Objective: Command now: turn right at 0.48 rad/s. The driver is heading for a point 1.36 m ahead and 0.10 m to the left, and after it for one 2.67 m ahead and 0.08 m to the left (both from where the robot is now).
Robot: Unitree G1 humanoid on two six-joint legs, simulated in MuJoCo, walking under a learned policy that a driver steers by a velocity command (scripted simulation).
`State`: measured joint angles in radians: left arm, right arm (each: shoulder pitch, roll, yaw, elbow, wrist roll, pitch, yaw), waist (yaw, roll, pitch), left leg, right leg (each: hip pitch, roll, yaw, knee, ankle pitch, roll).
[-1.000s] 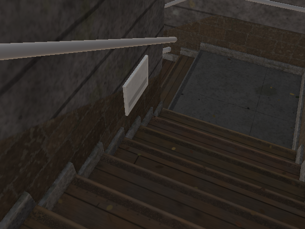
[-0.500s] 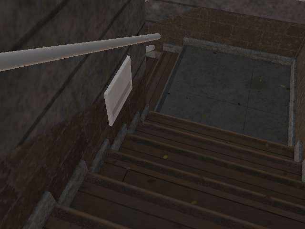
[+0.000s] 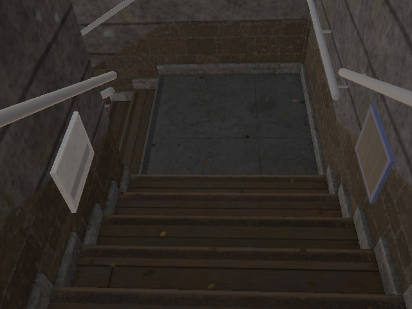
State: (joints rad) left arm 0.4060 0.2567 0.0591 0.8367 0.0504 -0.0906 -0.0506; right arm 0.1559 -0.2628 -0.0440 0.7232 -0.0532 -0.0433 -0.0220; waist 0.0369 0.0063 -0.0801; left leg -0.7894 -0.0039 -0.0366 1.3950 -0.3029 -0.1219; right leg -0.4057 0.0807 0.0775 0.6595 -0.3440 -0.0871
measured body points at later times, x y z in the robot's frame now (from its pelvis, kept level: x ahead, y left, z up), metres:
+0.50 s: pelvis +0.01 +0.05 +0.01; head +0.03 +0.04 +0.46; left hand +0.10 +0.30 -0.12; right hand +0.07 -0.20 -0.13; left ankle -0.01 +0.17 -0.73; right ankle -0.01 -0.07 -0.73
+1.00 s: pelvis +0.15 -0.01 -0.05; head +0.16 -0.01 +0.40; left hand +0.09 +0.19 -0.20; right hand +0.26 -0.25 -0.17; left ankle +0.27 +0.11 -0.72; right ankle +0.05 -0.09 -0.73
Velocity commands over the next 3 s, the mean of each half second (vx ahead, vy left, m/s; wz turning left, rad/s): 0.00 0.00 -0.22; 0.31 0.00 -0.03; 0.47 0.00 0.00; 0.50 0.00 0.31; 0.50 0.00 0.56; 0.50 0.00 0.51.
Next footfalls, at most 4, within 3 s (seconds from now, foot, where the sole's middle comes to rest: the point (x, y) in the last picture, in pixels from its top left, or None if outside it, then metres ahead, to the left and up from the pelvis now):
0.20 left None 0.03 0.17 -0.76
0.80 right None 0.09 -0.10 -0.76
1.14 left None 0.31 0.05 -0.94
1.56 right None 0.58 -0.19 -1.11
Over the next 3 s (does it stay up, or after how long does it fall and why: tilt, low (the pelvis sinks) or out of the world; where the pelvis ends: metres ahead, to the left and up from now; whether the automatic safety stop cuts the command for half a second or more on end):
stays up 1.23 0.00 -0.72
